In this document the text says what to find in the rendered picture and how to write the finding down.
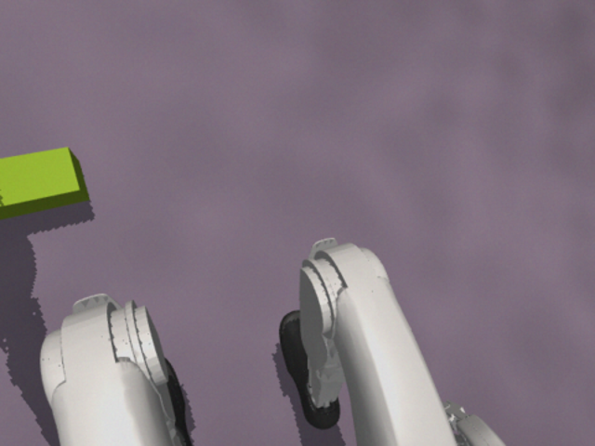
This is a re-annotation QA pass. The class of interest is right robot hand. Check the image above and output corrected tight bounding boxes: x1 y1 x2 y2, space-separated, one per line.
442 400 506 446

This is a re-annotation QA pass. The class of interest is left robot foot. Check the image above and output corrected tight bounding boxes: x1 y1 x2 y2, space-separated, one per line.
165 358 192 446

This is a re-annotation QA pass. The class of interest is carton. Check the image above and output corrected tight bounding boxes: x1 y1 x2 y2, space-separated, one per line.
0 147 90 220

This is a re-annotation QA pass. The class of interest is right robot foot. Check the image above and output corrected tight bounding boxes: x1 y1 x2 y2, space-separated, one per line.
279 310 340 429

